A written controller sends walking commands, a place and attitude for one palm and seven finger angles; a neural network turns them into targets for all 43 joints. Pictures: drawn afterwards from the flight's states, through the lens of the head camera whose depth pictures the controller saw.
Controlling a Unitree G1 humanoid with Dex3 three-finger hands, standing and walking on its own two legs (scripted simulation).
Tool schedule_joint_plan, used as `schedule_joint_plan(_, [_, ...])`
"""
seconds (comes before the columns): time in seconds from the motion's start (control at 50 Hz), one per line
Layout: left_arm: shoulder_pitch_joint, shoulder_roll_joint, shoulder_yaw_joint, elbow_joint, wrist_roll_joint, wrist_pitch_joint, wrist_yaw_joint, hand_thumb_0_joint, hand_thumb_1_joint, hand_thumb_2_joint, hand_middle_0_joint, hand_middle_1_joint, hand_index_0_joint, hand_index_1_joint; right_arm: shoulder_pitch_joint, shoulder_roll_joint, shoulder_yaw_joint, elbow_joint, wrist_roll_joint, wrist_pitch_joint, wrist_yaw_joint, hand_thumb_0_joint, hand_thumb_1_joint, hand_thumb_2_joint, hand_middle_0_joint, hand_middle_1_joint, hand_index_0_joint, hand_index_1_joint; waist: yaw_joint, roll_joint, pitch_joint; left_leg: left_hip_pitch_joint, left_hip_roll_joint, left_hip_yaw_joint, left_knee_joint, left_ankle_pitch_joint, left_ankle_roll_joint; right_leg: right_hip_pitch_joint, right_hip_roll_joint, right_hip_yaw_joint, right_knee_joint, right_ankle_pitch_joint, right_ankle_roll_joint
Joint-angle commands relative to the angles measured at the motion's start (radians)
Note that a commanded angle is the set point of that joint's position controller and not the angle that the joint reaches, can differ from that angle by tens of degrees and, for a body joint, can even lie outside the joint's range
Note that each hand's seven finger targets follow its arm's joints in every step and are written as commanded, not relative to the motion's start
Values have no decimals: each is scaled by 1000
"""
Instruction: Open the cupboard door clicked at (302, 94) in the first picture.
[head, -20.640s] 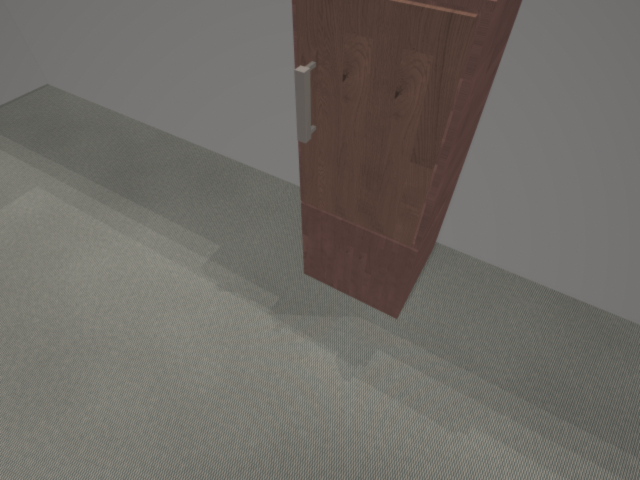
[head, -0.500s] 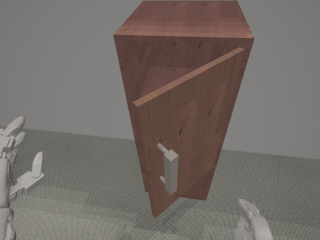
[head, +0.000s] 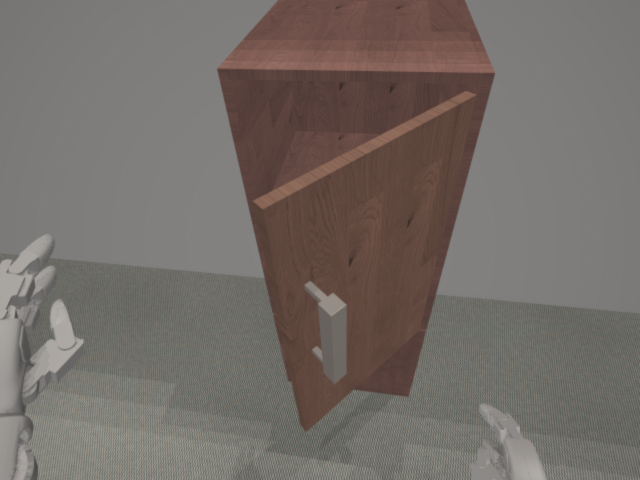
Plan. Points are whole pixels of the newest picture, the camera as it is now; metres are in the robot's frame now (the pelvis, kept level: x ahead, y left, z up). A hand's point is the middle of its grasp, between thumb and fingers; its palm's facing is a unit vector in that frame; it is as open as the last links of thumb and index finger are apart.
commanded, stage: step back with the hand held close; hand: left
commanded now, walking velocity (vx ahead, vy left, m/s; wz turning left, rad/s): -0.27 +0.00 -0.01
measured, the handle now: (324, 333) +0.31 +0.04 +0.01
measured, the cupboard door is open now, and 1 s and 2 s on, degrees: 49 49 49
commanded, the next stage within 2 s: stop stepping back and stand still in 1.50 s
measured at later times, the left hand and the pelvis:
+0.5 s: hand (43, 382) +0.15 +0.27 +0.15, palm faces +0.37 -0.77 -0.52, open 7.4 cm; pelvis -0.06 +0.02 -0.01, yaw -1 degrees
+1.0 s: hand out of the picture +0.09 +0.28 +0.15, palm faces +0.39 -0.78 -0.49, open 7.4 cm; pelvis -0.12 +0.02 -0.02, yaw +1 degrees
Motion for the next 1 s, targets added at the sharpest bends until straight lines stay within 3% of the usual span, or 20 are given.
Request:
schedule_joint_plan(0.0, [-49,211,158,-153,13,-108,13,0,900,900,-200,-300,-200,-300,-122,-113,-49,-180,-5,-16,-7,0,-900,-900,200,300,200,300,-50,-117,-22,-61,41,-62,0,116,17,-119,-98,151,-126,153,7])
schedule_joint_plan(0.04, [-33,203,140,-201,18,-124,11,0,900,900,-200,-300,-200,-300,-131,-121,-53,-187,-7,-3,-7,0,-900,-900,200,300,200,300,-51,-33,-60,-66,47,-58,-4,184,11,-98,-105,129,-88,234,4])
schedule_joint_plan(0.06, [-4,205,143,-204,19,-125,14,0,900,900,-200,-300,-200,-300,-119,-123,-54,-193,-7,3,-8,0,-900,-900,200,300,200,300,-51,-26,-101,-64,57,-60,-10,226,7,-73,-101,122,-59,274,6])
schedule_joint_plan(0.14, [44,251,188,-259,17,-127,27,0,900,900,-200,-300,-200,-300,-121,-125,-68,-216,-2,27,-14,0,-900,-900,200,300,200,300,-48,-56,-195,-75,72,-59,7,372,0,-13,-98,99,18,423,14])
schedule_joint_plan(0.24, [84,272,216,-293,14,-128,39,0,900,900,-200,-300,-200,-300,-119,-120,-78,-238,4,48,-19,0,-900,-900,200,300,200,300,-51,-49,-207,-123,82,-65,18,365,1,-25,-98,109,57,425,15])
schedule_joint_plan(0.32, [95,260,209,-303,19,-134,45,0,900,900,-200,-300,-200,-300,-110,-122,-80,-249,7,48,-19,0,-900,-900,200,300,200,300,-55,-52,-169,-195,96,-83,-5,245,10,-56,-85,112,67,295,21])
schedule_joint_plan(0.34, [91,265,211,-315,21,-138,47,0,900,900,-200,-300,-200,-300,-115,-126,-81,-249,6,44,-21,0,-900,-900,200,300,200,300,-53,-17,-159,-216,97,-91,-14,219,14,-56,-83,113,70,273,20])
schedule_joint_plan(0.44, [72,265,226,-319,39,-157,54,0,900,900,-200,-300,-200,-300,-104,-136,-82,-258,2,26,-21,0,-900,-900,200,300,200,300,-56,-4,-100,-427,123,-132,-86,-132,49,-5,-62,128,116,92,28])
schedule_joint_plan(0.48, [59,252,218,-314,45,-165,57,0,900,900,-200,-300,-200,-300,-87,-134,-80,-260,2,17,-19,0,-900,-900,200,300,200,300,-63,-41,-76,-488,119,-139,-79,-244,54,-14,-70,143,110,22,26])
schedule_joint_plan(0.58, [37,248,220,-340,54,-189,64,0,900,900,-200,-300,-200,-300,-64,-139,-82,-249,-3,-7,-17,0,-900,-900,200,300,200,300,-73,-42,-67,-474,103,-148,-20,-322,50,-113,-89,171,67,-132,10])
schedule_joint_plan(0.64, [40,256,234,-346,57,-200,70,0,900,900,-200,-300,-200,-300,-68,-139,-80,-241,-8,-21,-20,0,-900,-900,200,300,200,300,-70,-5,-74,-512,128,-175,-64,-347,60,-88,-64,148,120,-116,19])
schedule_joint_plan(0.7, [23,240,243,-357,71,-208,69,0,900,900,-200,-300,-200,-300,-70,-143,-80,-241,-10,-36,-19,0,-900,-900,200,300,200,300,-61,106,-85,-685,222,-270,-216,-497,96,90,14,76,349,-19,47])
schedule_joint_plan(0.72, [16,243,248,-360,74,-208,67,0,900,900,-200,-300,-200,-300,-71,-137,-81,-242,-12,-40,-19,0,-900,-900,200,300,200,300,-57,115,-89,-698,244,-288,-227,-483,106,110,28,66,404,12,50])
schedule_joint_plan(0.76, [14,245,247,-341,69,-210,61,0,900,900,-200,-300,-200,-300,-81,-125,-80,-234,-17,-46,-15,0,-900,-900,200,300,200,300,-59,50,-52,-684,252,-292,-191,-394,118,76,27,92,390,-13,45])
schedule_joint_plan(0.82, [39,236,228,-341,45,-218,52,0,900,900,-200,-300,-200,-300,-70,-123,-82,-205,-18,-55,-4,0,-900,-900,200,300,200,300,-71,-25,-97,-443,169,-207,-42,-65,68,-61,-16,158,201,152,14])
schedule_joint_plan(0.84, [31,242,226,-350,47,-224,52,0,900,900,-200,-300,-200,-300,-77,-123,-84,-194,-21,-55,-4,0,-900,-900,200,300,200,300,-75,-9,-129,-373,142,-164,4,41,47,-89,-46,191,177,254,7])
schedule_joint_plan(0.86, [35,242,218,-357,40,-218,51,0,900,900,-200,-300,-200,-300,-73,-116,-86,-191,-13,-55,0,0,-900,-900,200,300,200,300,-71,-51,-202,-300,123,-138,51,104,26,-99,-64,208,169,289,2])
schedule_joint_plan(0.9, [58,265,233,-369,34,-213,50,0,900,900,-200,-300,-200,-300,-78,-116,-92,-199,-11,-44,4,0,-900,-900,200,300,200,300,-72,-87,-228,-273,93,-106,110,46,14,-142,-106,259,110,237,-18])
schedule_joint_plan(0.94, [90,280,241,-365,29,-216,54,0,900,900,-200,-300,-200,-300,-78,-106,-93,-190,-9,-30,5,0,-900,-900,200,300,200,300,-82,-109,-178,-255,45,-76,206,-68,-8,-257,-181,330,8,130,-62])
schedule_joint_plan(0.98, [90,298,250,-357,24,-209,62,0,900,900,-200,-300,-200,-300,-82,-89,-90,-184,-6,-12,8,0,-900,-900,200,300,200,300,-81,-195,-142,-213,-3,-52,362,-100,-34,-375,-259,359,-81,39,-104])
